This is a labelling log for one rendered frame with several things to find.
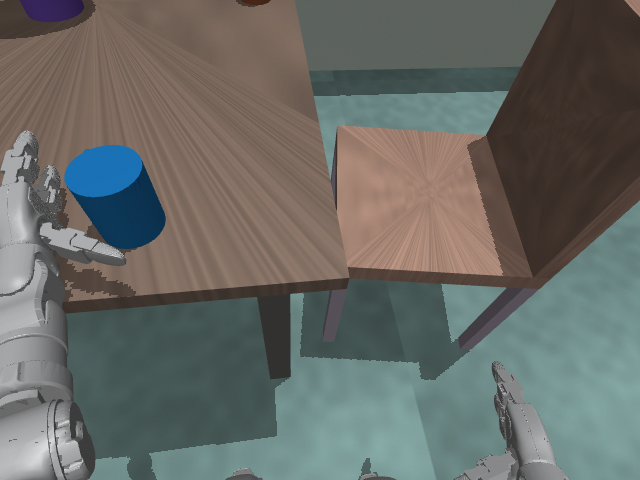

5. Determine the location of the chair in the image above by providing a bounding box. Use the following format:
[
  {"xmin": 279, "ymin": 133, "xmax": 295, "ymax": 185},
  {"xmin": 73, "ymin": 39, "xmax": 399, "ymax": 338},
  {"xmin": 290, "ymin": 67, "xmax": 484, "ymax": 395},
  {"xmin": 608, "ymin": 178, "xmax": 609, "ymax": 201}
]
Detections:
[{"xmin": 323, "ymin": 0, "xmax": 640, "ymax": 349}]

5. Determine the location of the right robot arm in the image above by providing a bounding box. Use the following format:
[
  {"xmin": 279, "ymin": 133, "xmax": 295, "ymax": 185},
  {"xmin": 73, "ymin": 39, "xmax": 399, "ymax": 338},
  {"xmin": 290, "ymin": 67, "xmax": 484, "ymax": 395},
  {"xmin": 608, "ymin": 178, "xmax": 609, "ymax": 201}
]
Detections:
[{"xmin": 516, "ymin": 462, "xmax": 570, "ymax": 480}]

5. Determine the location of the left robot arm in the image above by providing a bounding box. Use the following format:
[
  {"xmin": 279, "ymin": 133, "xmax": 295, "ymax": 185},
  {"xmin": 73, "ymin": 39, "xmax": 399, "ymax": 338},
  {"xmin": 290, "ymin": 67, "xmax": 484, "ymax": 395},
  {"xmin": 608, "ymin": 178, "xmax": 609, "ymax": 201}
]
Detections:
[{"xmin": 0, "ymin": 243, "xmax": 95, "ymax": 480}]

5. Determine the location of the table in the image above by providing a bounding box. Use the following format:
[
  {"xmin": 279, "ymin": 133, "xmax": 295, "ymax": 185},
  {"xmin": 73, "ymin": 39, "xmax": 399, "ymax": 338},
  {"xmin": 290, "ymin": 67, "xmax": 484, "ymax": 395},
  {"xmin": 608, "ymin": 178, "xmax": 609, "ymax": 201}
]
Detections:
[{"xmin": 0, "ymin": 0, "xmax": 350, "ymax": 379}]

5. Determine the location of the left robot hand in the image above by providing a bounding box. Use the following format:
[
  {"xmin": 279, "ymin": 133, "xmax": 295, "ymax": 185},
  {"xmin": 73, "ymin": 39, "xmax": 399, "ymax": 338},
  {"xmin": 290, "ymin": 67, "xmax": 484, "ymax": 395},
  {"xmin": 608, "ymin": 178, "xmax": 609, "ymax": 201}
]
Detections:
[{"xmin": 0, "ymin": 131, "xmax": 126, "ymax": 266}]

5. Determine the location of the right robot hand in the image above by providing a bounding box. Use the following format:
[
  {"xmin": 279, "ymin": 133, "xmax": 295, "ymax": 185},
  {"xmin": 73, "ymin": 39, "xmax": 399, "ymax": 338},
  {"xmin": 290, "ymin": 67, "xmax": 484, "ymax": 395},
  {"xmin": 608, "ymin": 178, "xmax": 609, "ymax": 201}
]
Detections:
[{"xmin": 453, "ymin": 361, "xmax": 557, "ymax": 480}]

